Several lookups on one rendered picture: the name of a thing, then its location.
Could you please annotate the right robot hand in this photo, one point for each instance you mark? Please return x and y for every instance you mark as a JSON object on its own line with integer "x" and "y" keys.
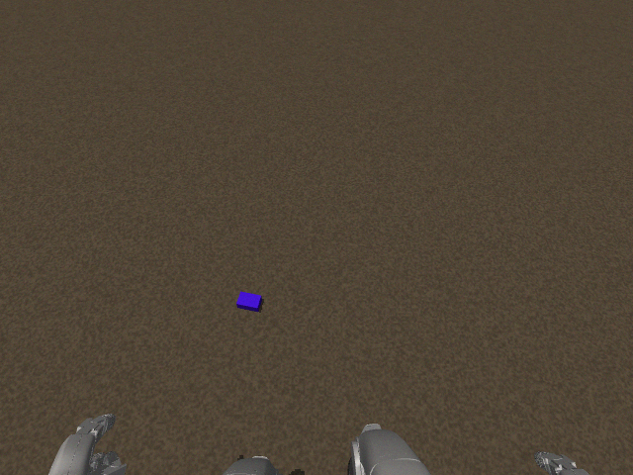
{"x": 557, "y": 465}

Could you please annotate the small box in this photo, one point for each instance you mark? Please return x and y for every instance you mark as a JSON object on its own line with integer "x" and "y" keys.
{"x": 248, "y": 301}

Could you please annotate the left robot hand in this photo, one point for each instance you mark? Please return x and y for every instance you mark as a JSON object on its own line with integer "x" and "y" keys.
{"x": 75, "y": 456}

